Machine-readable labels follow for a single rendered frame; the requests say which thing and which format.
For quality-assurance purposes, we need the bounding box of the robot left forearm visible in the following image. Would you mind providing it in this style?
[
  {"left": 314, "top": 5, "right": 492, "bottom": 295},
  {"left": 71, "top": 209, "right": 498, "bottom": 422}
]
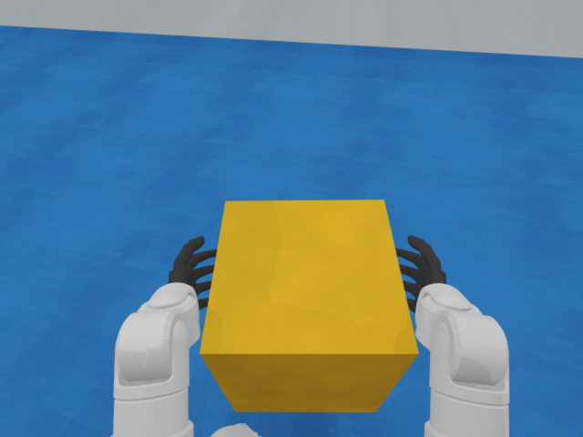
[{"left": 111, "top": 282, "right": 200, "bottom": 437}]

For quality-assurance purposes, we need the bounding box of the robot right forearm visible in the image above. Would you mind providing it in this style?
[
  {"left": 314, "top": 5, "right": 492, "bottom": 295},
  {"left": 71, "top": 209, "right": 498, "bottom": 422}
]
[{"left": 415, "top": 283, "right": 509, "bottom": 437}]

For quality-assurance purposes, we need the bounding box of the robot right hand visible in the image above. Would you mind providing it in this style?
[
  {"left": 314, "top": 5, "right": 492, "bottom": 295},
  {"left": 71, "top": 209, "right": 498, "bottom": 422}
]
[{"left": 395, "top": 235, "right": 446, "bottom": 313}]

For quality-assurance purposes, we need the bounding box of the carton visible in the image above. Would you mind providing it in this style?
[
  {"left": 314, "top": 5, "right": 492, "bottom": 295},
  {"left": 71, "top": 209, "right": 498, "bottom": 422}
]
[{"left": 199, "top": 199, "right": 419, "bottom": 412}]

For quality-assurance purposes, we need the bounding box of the robot left hand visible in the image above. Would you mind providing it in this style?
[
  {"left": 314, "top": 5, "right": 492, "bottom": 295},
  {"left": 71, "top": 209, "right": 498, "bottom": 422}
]
[{"left": 168, "top": 236, "right": 217, "bottom": 310}]

